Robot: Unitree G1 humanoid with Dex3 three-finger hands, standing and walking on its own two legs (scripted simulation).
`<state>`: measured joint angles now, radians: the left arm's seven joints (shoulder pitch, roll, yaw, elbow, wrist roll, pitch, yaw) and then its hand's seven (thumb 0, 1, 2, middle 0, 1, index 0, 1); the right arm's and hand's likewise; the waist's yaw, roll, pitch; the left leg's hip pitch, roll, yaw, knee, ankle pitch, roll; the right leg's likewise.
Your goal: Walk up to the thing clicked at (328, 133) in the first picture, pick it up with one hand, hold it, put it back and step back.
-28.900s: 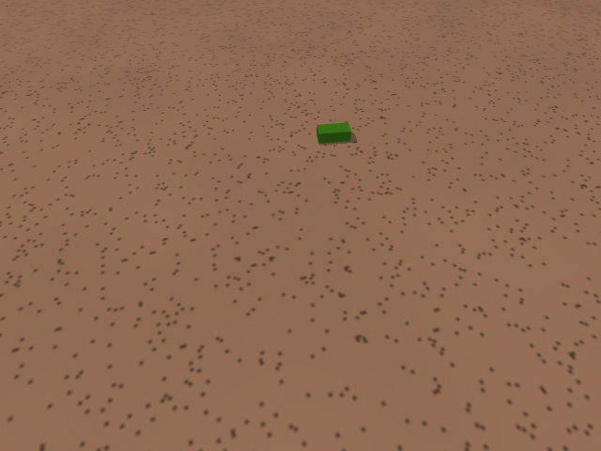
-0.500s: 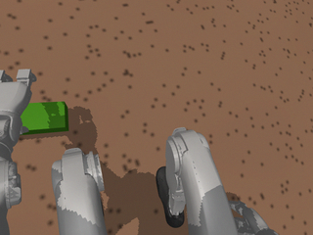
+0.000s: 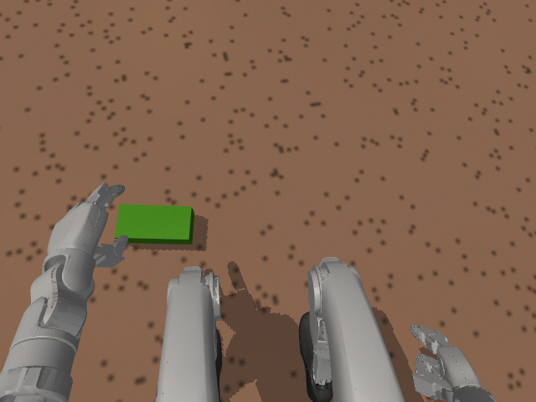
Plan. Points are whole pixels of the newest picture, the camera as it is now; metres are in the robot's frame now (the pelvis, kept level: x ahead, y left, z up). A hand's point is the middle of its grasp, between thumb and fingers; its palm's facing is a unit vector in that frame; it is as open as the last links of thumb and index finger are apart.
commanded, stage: home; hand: left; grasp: from above
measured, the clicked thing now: (156, 224) +0.46 +0.26 -0.43
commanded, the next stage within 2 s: none
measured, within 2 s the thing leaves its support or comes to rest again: neither
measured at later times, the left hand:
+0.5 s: hand (68, 306) +0.25 +0.20 +0.10, palm faces +0.07 -0.95 -0.29, open 7.4 cm
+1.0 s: hand out of the picture +0.21 +0.19 +0.21, palm faces +0.14 -0.97 -0.19, open 7.4 cm
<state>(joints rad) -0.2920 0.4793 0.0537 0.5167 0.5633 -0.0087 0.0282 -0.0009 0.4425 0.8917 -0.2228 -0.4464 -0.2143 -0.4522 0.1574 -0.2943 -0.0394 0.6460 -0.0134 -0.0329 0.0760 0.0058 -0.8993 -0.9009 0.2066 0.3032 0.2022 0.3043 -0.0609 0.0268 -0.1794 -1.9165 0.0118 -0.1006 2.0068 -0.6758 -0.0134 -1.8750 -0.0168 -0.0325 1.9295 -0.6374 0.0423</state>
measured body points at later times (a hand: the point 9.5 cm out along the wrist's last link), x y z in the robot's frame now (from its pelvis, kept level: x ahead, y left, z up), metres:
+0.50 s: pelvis +0.04 -0.01 +0.18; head +0.11 +0.02 +0.62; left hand +0.24 +0.25 +0.12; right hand +0.23 -0.22 +0.10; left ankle +0.07 +0.12 -0.43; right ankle +0.09 -0.14 -0.43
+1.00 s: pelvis +0.07 +0.00 +0.25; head +0.08 +0.00 +0.70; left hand +0.20 +0.24 +0.22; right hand +0.26 -0.24 +0.20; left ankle +0.07 +0.12 -0.43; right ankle +0.09 -0.14 -0.43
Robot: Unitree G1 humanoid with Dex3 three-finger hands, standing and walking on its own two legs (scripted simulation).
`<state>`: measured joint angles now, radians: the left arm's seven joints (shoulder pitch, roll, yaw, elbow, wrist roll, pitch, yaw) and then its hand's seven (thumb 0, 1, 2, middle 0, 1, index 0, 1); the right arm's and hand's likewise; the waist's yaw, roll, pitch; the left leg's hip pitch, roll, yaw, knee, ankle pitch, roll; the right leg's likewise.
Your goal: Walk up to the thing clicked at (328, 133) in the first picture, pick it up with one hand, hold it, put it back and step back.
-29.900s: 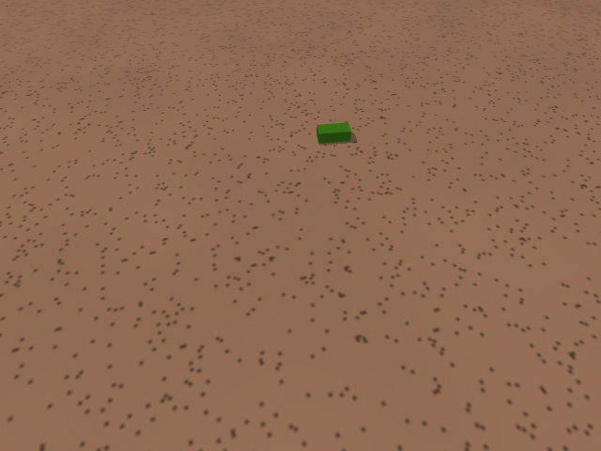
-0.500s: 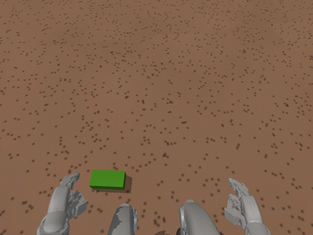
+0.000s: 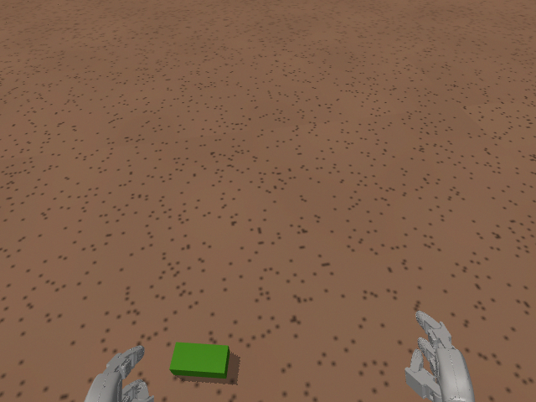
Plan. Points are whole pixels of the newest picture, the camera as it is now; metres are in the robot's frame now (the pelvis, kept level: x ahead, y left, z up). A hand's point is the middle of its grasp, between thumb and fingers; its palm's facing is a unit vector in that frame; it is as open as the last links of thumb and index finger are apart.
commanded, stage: home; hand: left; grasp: from above
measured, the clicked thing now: (200, 360) +0.41 +0.23 -0.68
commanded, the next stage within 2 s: stand in 1.80 s
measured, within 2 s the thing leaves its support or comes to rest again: neither
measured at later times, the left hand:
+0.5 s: hand (154, 395) +0.17 +0.18 -0.05, palm faces +0.05 -0.98 -0.19, open 7.4 cm
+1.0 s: hand (152, 391) +0.18 +0.18 -0.04, palm faces +0.05 -0.98 -0.20, open 7.4 cm
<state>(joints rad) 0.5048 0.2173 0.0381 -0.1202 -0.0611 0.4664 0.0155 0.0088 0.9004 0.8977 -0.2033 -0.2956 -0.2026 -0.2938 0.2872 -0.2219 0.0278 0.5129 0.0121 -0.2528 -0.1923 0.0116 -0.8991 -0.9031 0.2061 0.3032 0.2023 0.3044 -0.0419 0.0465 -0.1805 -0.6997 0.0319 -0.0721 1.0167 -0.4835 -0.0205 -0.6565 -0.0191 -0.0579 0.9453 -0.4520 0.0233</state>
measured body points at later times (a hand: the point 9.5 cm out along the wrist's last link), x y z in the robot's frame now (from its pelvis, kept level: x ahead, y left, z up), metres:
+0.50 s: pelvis +0.01 +0.00 +0.00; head +0.02 +0.01 +0.45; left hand +0.17 +0.23 -0.03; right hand +0.16 -0.25 -0.06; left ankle +0.01 +0.13 -0.68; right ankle +0.01 -0.14 -0.68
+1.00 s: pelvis +0.01 +0.00 +0.00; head +0.03 +0.01 +0.45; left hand +0.17 +0.23 -0.03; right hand +0.17 -0.25 -0.06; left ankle +0.02 +0.13 -0.68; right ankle +0.01 -0.14 -0.68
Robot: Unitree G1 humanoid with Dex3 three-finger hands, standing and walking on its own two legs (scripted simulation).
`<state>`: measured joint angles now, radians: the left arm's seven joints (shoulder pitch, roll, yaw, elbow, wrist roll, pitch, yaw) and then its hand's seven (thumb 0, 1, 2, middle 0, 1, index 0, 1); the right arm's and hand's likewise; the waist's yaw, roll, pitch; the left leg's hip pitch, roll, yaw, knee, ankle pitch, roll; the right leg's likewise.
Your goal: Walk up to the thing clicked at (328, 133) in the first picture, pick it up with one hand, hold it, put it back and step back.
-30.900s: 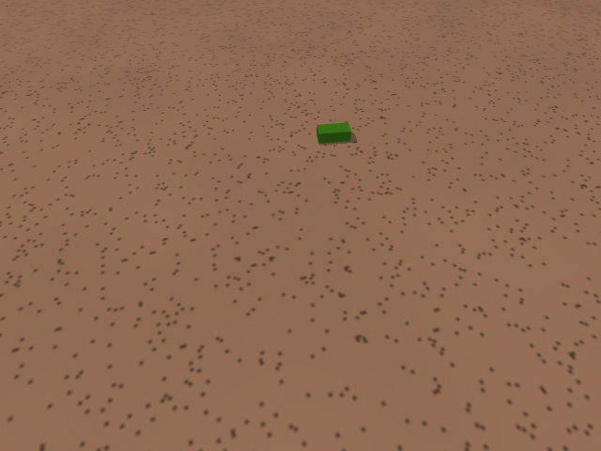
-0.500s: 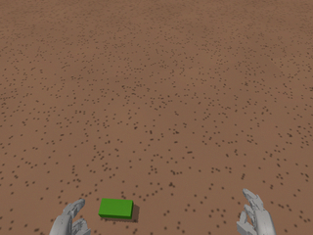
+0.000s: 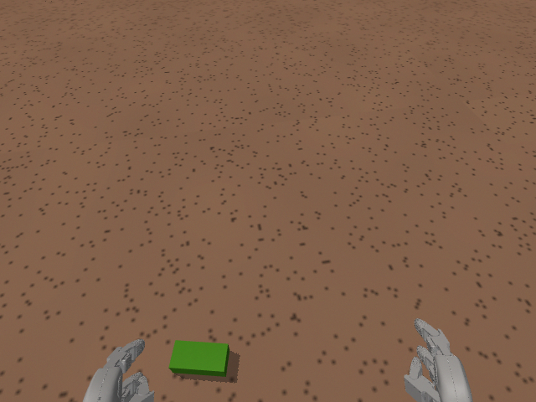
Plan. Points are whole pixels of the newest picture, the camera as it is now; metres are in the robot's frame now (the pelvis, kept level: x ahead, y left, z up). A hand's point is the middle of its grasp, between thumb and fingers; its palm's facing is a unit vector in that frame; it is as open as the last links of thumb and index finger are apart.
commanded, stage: home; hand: left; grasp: from above
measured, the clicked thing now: (200, 358) +0.40 +0.23 -0.68
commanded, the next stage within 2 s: stand in 0.80 s
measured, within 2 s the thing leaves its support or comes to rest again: neither
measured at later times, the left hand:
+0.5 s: hand out of the picture +0.15 +0.18 -0.04, palm faces +0.05 -0.98 -0.20, open 7.4 cm
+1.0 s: hand out of the picture +0.16 +0.20 -0.07, palm faces +0.02 -0.95 -0.30, open 7.4 cm
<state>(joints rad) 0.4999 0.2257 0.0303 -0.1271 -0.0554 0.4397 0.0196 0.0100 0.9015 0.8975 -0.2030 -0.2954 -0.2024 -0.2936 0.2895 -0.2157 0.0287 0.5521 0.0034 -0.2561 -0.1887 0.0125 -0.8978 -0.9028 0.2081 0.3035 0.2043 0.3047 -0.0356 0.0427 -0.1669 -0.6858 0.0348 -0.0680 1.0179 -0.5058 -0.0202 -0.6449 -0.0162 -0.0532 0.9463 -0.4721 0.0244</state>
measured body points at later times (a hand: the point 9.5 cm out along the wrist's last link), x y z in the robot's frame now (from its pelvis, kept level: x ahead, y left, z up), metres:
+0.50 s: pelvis -0.01 +0.00 +0.00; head +0.00 +0.01 +0.45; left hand +0.15 +0.23 -0.03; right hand +0.15 -0.24 -0.06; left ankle +0.00 +0.13 -0.68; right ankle +0.00 -0.14 -0.68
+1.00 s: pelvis -0.01 +0.00 +0.01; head +0.01 +0.01 +0.46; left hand +0.16 +0.25 -0.05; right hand +0.14 -0.25 -0.08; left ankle +0.00 +0.13 -0.68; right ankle +0.00 -0.14 -0.68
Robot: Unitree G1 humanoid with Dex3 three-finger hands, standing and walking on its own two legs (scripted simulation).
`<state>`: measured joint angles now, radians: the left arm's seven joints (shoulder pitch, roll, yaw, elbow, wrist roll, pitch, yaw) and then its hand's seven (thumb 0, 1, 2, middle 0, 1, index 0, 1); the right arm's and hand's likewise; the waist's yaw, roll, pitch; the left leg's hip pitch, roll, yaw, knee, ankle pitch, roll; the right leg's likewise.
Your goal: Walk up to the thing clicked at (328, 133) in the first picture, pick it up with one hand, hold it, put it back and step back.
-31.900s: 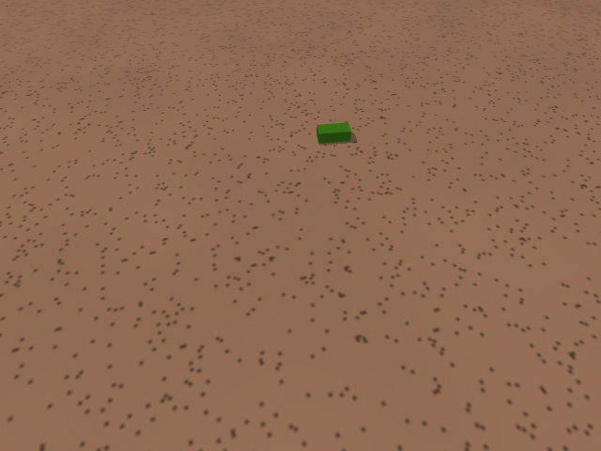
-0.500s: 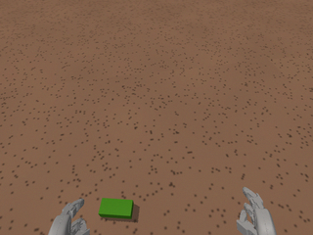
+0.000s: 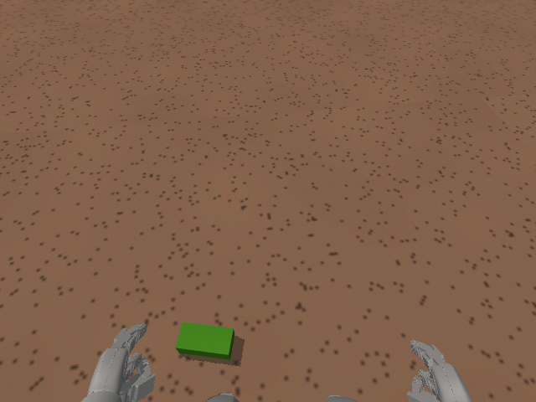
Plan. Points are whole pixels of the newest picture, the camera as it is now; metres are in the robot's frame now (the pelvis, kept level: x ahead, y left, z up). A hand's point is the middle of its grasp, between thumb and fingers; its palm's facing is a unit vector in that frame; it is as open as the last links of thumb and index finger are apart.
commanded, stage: stand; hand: left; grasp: from above
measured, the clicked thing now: (206, 340) +0.41 +0.23 -0.69
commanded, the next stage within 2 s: none
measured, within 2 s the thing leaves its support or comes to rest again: neither
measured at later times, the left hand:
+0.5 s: hand out of the picture +0.04 +0.24 -0.12, palm faces +0.05 -0.95 -0.32, open 7.4 cm
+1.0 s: hand out of the picture +0.04 +0.24 -0.11, palm faces +0.03 -0.94 -0.33, open 7.4 cm
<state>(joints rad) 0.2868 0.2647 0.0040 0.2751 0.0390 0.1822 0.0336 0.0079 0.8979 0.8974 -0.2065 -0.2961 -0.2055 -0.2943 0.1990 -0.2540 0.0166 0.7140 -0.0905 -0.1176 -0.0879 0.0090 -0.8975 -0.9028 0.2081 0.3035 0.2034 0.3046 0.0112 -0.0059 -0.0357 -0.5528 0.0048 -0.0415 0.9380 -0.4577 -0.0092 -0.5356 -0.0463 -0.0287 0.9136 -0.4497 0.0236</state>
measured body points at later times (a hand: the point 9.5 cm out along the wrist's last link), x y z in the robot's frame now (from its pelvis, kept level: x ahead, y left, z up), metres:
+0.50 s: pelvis +0.00 +0.01 +0.05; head -0.01 +0.01 +0.49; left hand +0.04 +0.29 -0.09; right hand +0.08 -0.26 -0.09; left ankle +0.02 +0.13 -0.69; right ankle +0.01 -0.14 -0.69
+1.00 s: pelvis +0.00 +0.00 +0.05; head -0.01 +0.00 +0.50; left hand +0.03 +0.29 -0.09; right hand +0.05 -0.29 -0.09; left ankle +0.02 +0.13 -0.69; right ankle +0.01 -0.14 -0.69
